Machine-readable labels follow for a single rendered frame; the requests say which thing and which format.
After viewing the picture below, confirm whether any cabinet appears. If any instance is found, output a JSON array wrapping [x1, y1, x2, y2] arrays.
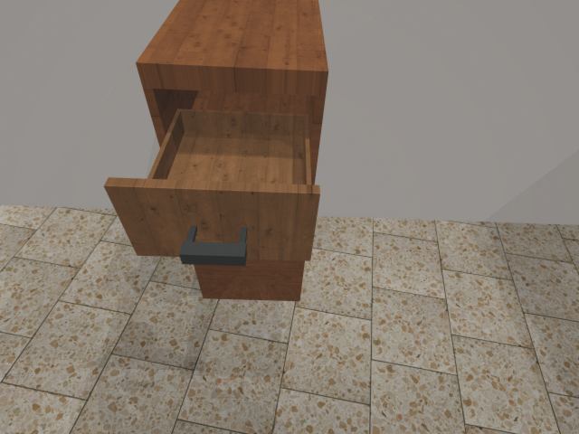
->
[[136, 0, 328, 301]]

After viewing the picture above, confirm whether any drawer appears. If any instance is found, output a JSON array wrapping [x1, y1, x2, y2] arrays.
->
[[104, 108, 320, 261]]

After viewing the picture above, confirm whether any handle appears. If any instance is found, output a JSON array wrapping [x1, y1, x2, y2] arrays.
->
[[179, 225, 247, 266]]

